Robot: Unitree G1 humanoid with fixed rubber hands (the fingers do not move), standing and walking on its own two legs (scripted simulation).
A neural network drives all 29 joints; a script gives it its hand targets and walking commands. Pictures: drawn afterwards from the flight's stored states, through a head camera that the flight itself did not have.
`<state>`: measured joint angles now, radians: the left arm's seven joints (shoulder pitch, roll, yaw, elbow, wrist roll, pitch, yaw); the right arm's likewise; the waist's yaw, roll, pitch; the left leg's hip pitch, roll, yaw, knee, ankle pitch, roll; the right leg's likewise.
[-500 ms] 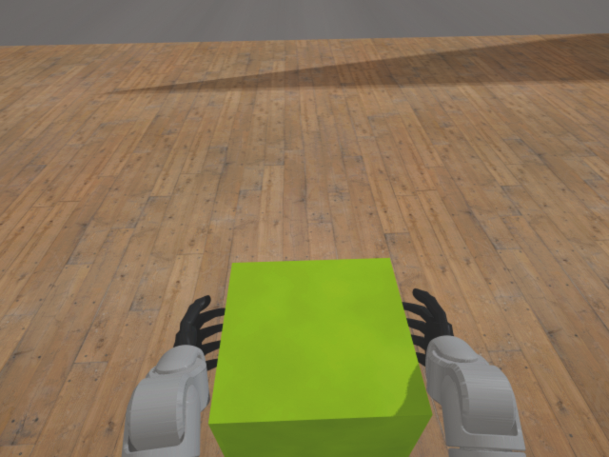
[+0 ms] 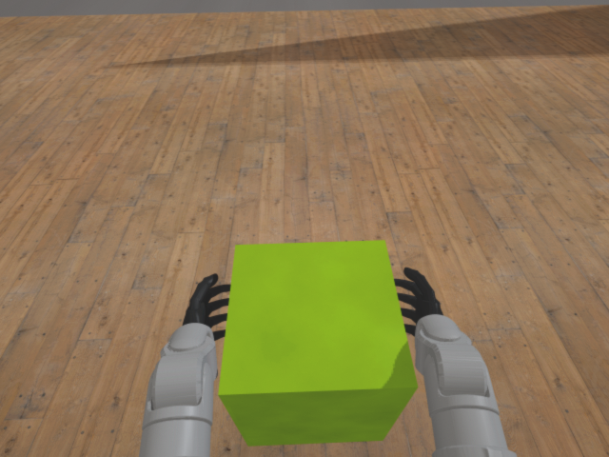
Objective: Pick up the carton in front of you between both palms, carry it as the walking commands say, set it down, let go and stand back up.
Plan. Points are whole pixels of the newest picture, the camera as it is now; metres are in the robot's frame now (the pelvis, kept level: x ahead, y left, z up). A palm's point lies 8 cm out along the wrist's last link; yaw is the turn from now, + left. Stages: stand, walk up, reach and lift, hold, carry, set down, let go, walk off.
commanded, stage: hold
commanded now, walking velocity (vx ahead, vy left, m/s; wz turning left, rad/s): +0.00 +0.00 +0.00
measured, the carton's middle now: (313, 348) +0.31 +0.00 -0.04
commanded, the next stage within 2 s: set down in 0.18 s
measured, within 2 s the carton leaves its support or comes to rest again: neither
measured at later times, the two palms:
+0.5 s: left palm (195, 341) +0.30 +0.16 +0.01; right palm (409, 317) +0.32 -0.14 +0.01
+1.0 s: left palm (221, 366) +0.36 +0.17 -0.19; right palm (378, 349) +0.38 -0.13 -0.20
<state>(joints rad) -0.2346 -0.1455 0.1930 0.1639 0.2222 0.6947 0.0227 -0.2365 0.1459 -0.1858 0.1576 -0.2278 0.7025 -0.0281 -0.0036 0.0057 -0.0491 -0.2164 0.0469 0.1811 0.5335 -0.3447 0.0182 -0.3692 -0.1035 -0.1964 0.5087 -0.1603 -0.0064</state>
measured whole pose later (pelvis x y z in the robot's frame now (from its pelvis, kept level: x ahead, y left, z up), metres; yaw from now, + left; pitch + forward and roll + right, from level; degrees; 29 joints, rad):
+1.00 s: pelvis -0.06 -0.03 -0.12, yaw +9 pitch +35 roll +1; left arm -0.79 -0.09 0.46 0.53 0.23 0.26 -0.03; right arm -0.75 0.14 -0.46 0.43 -0.27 0.29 -0.02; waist -0.02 0.05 -0.06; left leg -1.39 -0.03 -0.03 1.23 -0.46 -0.01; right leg -1.47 -0.03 -0.01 1.15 -0.30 0.00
